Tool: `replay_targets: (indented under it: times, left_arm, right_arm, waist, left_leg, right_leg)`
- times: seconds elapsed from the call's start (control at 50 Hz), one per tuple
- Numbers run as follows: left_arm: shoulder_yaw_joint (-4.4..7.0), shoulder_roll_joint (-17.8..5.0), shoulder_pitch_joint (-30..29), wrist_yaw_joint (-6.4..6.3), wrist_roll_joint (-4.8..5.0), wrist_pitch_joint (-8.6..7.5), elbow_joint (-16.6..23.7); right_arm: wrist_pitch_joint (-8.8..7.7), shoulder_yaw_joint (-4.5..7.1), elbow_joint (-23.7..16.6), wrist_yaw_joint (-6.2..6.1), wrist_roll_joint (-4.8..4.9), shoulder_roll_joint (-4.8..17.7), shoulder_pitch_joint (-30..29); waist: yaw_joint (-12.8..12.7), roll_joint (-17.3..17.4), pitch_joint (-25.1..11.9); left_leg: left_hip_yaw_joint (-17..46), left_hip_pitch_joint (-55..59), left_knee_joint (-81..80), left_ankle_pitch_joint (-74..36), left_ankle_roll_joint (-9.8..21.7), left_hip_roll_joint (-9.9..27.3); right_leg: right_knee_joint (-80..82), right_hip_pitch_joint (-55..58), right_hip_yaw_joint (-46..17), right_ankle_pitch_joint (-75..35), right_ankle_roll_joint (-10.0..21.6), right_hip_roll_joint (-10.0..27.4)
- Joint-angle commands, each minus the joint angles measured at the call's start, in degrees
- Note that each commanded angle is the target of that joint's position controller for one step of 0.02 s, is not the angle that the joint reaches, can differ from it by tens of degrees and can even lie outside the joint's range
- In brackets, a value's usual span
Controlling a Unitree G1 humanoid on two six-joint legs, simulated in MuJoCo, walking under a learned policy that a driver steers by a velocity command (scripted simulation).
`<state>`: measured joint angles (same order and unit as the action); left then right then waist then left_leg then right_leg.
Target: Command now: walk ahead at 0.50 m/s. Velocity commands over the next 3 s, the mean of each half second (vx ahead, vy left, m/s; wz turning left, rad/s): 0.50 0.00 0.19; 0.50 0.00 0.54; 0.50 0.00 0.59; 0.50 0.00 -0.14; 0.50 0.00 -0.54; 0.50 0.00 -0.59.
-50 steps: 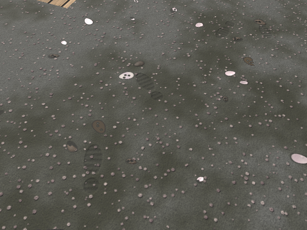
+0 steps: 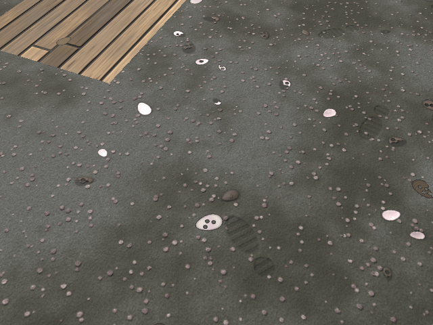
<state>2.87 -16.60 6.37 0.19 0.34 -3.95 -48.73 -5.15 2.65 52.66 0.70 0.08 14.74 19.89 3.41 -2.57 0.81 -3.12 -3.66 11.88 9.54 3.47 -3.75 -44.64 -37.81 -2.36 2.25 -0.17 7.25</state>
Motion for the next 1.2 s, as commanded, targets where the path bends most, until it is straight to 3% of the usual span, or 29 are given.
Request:
replay_targets:
  times: [0.02, 0.14, 0.18, 0.2, 0.22, 0.24, 0.26, 0.28, 0.3, 0.32, 0.36, 0.38, 0.44, 0.54, 0.64, 0.7, 0.74, 0.76, 0.78, 0.8, 0.82, 0.84, 0.86, 0.88, 0.9, 0.96, 1.06, 1.14, 1.2]
  left_arm:
    - [-0.02, -1.7, -5.4, 0.51, 0.19, -0.87, 4.0]
    - [0.08, -3.1, -11.3, 2.28, 0.70, -1.81, 6.9]
    - [0.97, -5.0, -7.4, 2.37, 0.57, -2.03, 6.1]
    - [2.09, -6.7, -0.5, 2.07, 0.46, -2.12, 4.2]
    - [3.47, -9.8, 9.9, 1.48, -0.02, -2.14, 1.3]
    - [4.92, -15.7, 17.8, 0.87, -1.09, -1.85, 0.1]
    - [4.08, -12.9, 18.8, 1.00, -0.47, -1.50, -0.5]
    - [2.84, -8.7, 14.9, 0.85, 0.03, -1.57, -0.1]
    - [2.23, -6.6, 10.5, 0.67, 0.07, -1.69, 0.7]
    - [1.64, -4.6, 6.8, 0.81, -0.16, -2.00, 0.8]
    - [1.10, -2.3, 4.0, 1.22, -1.13, -2.83, 0.4]
    - [1.45, -3.3, 3.2, 1.17, -1.28, -3.00, -0.1]
    - [2.00, -4.6, 3.3, 0.52, -1.41, -3.47, -1.2]
    - [2.50, -6.6, 5.4, -0.91, -1.08, -2.74, -2.1]
    - [3.22, -8.4, 10.9, -1.33, 0.09, -0.70, -3.8]
    - [3.84, -10.2, 9.7, -1.62, 0.66, 0.67, -3.3]
    - [4.17, -11.5, 8.1, -1.95, 0.94, 1.59, -2.5]
    - [3.84, -11.0, 7.3, -2.06, 1.00, 1.60, -2.0]
    - [2.21, -5.3, 9.6, -1.79, -0.95, 0.85, 0.0]
    - [0.51, -1.5, 11.4, -0.86, -0.60, -1.64, 2.5]
    - [1.76, -6.8, 4.1, 0.06, 1.70, -3.59, 3.7]
    - [1.76, -7.1, 1.7, 0.42, 2.59, -4.65, 4.6]
    - [1.78, -6.4, 2.0, -0.04, 1.43, -4.96, 3.8]
    - [2.36, -7.1, 2.7, -0.36, 0.16, -4.45, 3.2]
    - [2.60, -7.3, 3.6, -0.25, -0.11, -3.65, 3.2]
    - [2.39, -5.3, 2.6, -0.44, -1.09, -1.99, 4.1]
    - [1.23, -2.8, -7.8, -0.06, -0.74, -2.09, 7.7]
    - [1.49, -4.6, -11.7, 0.79, 0.11, -2.85, 9.9]
    - [2.24, -6.7, -9.5, 1.33, 0.23, -3.81, 9.9]
  right_arm:
    - [-0.57, 2.06, -2.3, -0.75, 0.46, 9.7, -0.1]
    - [1.14, 2.63, 0.6, -1.28, 1.00, 10.5, 3.4]
    - [1.67, 2.89, 0.5, -1.46, 1.04, 11.1, 2.4]
    - [2.02, 2.70, 0.3, -1.46, 1.02, 10.9, 1.3]
    - [2.11, 1.92, -0.6, -1.51, 0.50, 9.3, 1.0]
    - [1.27, 0.20, -2.3, -1.15, -0.24, 3.9, 5.8]
    - [0.08, -0.33, -1.3, -0.96, 0.95, 2.5, 7.8]
    - [-0.59, 1.50, -2.1, -0.85, 2.70, 9.0, 2.9]
    - [-0.76, 1.81, -3.2, -0.98, 3.13, 9.7, -0.9]
    - [-0.43, 1.97, -3.4, -1.38, 2.59, 8.8, -2.7]
    - [1.11, 2.39, -2.6, -1.61, 1.71, 6.7, -0.9]
    - [1.85, 2.14, -2.7, -1.49, 1.90, 4.5, 0.7]
    - [3.27, 2.40, -4.6, -1.63, 1.74, 4.3, -2.5]
    - [2.48, 1.86, -7.8, -0.06, 1.08, 2.9, -10.6]
    - [2.49, 1.17, -12.7, 1.80, 1.13, 2.3, -19.0]
    - [2.84, 2.10, -14.5, 2.67, 1.25, 4.3, -17.8]
    - [3.21, 4.18, -13.0, 2.56, 1.53, 7.9, -8.1]
    - [3.39, 6.16, -10.6, 1.71, 1.60, 11.3, 1.5]
    - [3.90, 7.70, -9.3, 0.36, 1.61, 17.1, 6.0]
    - [2.79, 7.24, -11.6, 0.83, 1.09, 19.0, 3.7]
    - [2.05, 5.63, -11.7, 1.21, 0.71, 13.4, 3.8]
    - [1.41, 4.99, -11.7, 1.18, 0.75, 11.1, 1.3]
    - [1.09, 4.56, -12.3, 1.15, 0.95, 9.7, -2.7]
    - [1.02, 3.89, -13.2, 0.95, 0.66, 7.9, -5.7]
    - [0.94, 3.68, -14.0, 0.69, 0.06, 7.8, -6.9]
    - [0.73, 4.04, -13.9, -0.34, 0.60, 9.4, -5.9]
    - [1.40, 4.44, -13.1, -1.62, 0.98, 10.7, -2.0]
    - [1.87, 4.43, -11.8, -1.73, 1.38, 10.3, 1.0]
    - [2.47, 4.50, -11.9, -2.22, 1.20, 10.1, 0.7]
  waist:
    - [-0.1, 5.6, 2.4]
    - [0.1, 6.2, 3.6]
    - [-2.6, 7.5, 0.9]
    - [-6.6, 7.3, -3.0]
    - [-10.8, 5.8, -10.3]
    - [-10.4, -5.3, -19.7]
    - [-10.2, -12.3, -24.7]
    - [-10.5, -6.6, -15.3]
    - [-9.0, -4.5, -8.8]
    - [-7.2, -1.8, -4.5]
    - [-4.4, -3.4, -1.0]
    - [-2.9, -4.4, -1.4]
    - [-2.5, -1.4, 1.1]
    - [-4.9, 0.5, 3.0]
    - [-7.9, 1.4, 5.3]
    - [-5.2, -1.1, 2.6]
    - [0.9, -2.3, -3.4]
    - [6.0, -0.3, -8.2]
    - [4.4, 11.2, -12.5]
    - [0.3, 16.8, -20.3]
    - [3.7, 9.1, -17.6]
    - [2.5, 7.4, -10.5]
    - [-0.4, 2.2, -6.6]
    - [-2.4, 2.0, -4.3]
    - [-3.9, 4.1, -3.9]
    - [-4.5, 3.5, -2.6]
    - [-0.7, 6.7, -0.3]
    - [0.7, 8.1, -0.1]
    - [-1.0, 9.9, -0.6]
  left_leg:
    - [6.6, -2.3, -6.3, -11.1, 7.8, 14.1]
    - [7.5, 8.9, -1.0, -16.8, 6.7, 18.8]
    - [7.6, 9.8, 4.5, -29.0, 5.7, 18.6]
    - [6.4, 7.9, 12.3, -36.2, 4.5, 16.5]
    - [4.9, -0.2, 24.8, -31.6, 2.8, 13.4]
    - [1.8, -22.0, 46.8, -7.7, -1.0, 5.5]
    - [8.3, -33.4, 58.9, 24.5, -1.9, 0.4]
    - [11.5, -38.5, 63.5, 22.4, -1.2, 4.3]
    - [9.8, -38.9, 62.0, 16.8, -0.7, 7.4]
    - [9.0, -36.6, 58.7, 12.4, -0.9, 9.6]
    - [9.9, -29.8, 54.9, 7.2, -0.8, 11.9]
    - [9.3, -29.1, 54.3, 6.1, -1.4, 12.1]
    - [9.9, -33.1, 50.4, 0.5, -2.3, 12.7]
    - [5.9, -33.8, 33.7, -12.7, -2.6, 11.4]
    - [1.9, -37.6, 25.5, -9.8, -0.8, 10.1]
    - [-2.2, -31.8, 24.3, -2.0, 1.9, 6.2]
    - [-4.6, -18.3, 23.2, 1.4, 4.9, 1.6]
    - [-2.5, -3.1, 18.9, -2.1, 7.2, 0.3]
    - [18.5, 14.7, 17.6, -0.3, 12.6, 12.5]
    - [51.1, 26.3, 7.5, 7.6, 23.2, 23.6]
    - [46.9, 25.5, 4.2, 8.0, 19.6, 22.3]
    - [37.6, 18.4, 4.3, 4.3, 17.0, 20.4]
    - [31.1, 9.9, 4.2, -1.4, 14.8, 17.5]
    - [26.7, 3.6, 3.1, -6.9, 13.6, 15.7]
    - [25.6, -1.0, 2.1, -11.0, 13.9, 15.1]
    - [20.3, -6.9, 0.4, -16.0, 13.7, 12.6]
    - [16.7, -10.4, 0.9, -8.5, 9.6, 8.6]
    - [21.4, -7.0, 4.4, -4.1, 8.3, 10.5]
    - [26.2, -2.9, 9.6, -5.4, 7.4, 12.3]
  right_leg:
    - [8.7, 2.0, 1.9, -7.9, -0.2, -1.4]
    - [15.8, 0.7, 1.6, -2.2, 2.8, -3.0]
    - [16.8, 8.5, 3.2, 1.7, 4.3, -5.3]
    - [18.5, 18.5, 4.6, 1.0, 5.6, -6.9]
    - [16.1, 35.0, 1.6, -0.8, 7.9, -3.7]
    - [16.0, 58.6, -19.7, 2.7, 14.9, 11.5]
    - [25.0, 63.4, -38.2, 11.4, 19.5, 17.8]
    - [26.9, 55.9, -31.2, 16.1, 16.0, 15.5]
    - [28.5, 47.5, -22.6, 14.9, 13.4, 13.4]
    - [31.1, 39.6, -16.7, 11.7, 11.9, 11.1]
    - [34.2, 30.3, -7.4, 3.0, 9.4, 7.4]
    - [35.8, 29.1, -5.6, 2.6, 10.5, 7.9]
    - [38.2, 27.8, 0.6, -2.0, 11.1, 7.6]
    - [39.1, 31.1, 9.2, -5.9, 9.5, 5.8]
    - [35.6, 42.0, 12.4, -11.9, 8.9, 9.1]
    - [27.3, 45.9, 14.7, -33.3, 7.2, 9.9]
    - [12.2, 44.3, 16.0, -45.8, 5.6, 8.7]
    - [-1.4, 36.4, 16.9, -38.7, 3.4, 6.3]
    - [-21.1, 16.2, 16.8, -3.2, 0.4, 0.6]
    - [-35.5, -1.1, 3.8, 33.0, -1.2, -10.7]
    - [-37.1, -7.8, -3.4, 29.7, 0.3, -7.2]
    - [-33.3, -9.3, -2.7, 24.4, 1.8, -4.6]
    - [-27.7, -5.7, -2.6, 20.3, 1.9, -2.1]
    - [-23.3, -2.0, -2.4, 17.6, 1.4, -0.6]
    - [-21.7, 1.7, -2.8, 16.4, 0.7, 0.0]
    - [-13.4, 3.5, -1.1, 12.1, -2.3, -0.7]
    - [8.3, 6.5, -0.3, -5.4, -3.7, -4.8]
    - [15.2, 8.7, -1.7, -7.0, -2.6, -6.4]
    - [17.4, 11.6, -2.4, -0.2, -0.7, -6.7]
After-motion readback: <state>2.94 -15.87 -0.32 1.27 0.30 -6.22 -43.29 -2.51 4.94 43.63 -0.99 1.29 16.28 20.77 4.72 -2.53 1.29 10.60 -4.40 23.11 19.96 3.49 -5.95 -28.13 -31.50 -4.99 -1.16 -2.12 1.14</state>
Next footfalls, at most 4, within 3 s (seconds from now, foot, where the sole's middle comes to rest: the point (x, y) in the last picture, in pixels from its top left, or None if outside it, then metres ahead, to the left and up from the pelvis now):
0.22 right None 0.31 -0.15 -0.79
0.76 left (168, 305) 0.56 0.12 -0.79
1.26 right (188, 211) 0.91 0.06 -0.79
1.76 left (82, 209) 0.93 0.44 -0.79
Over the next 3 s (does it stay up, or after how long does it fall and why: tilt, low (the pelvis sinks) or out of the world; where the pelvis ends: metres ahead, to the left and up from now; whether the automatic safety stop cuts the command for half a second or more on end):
stays up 1.49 0.53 -0.01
